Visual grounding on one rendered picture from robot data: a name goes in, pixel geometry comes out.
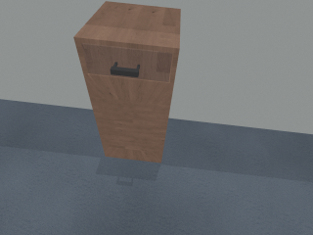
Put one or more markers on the drawer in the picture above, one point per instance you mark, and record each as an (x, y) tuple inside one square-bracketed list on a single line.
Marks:
[(154, 65)]

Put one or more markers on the cabinet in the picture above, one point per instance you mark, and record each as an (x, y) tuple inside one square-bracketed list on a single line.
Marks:
[(131, 113)]

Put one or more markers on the handle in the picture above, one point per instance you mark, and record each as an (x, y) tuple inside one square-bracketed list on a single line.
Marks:
[(115, 70)]

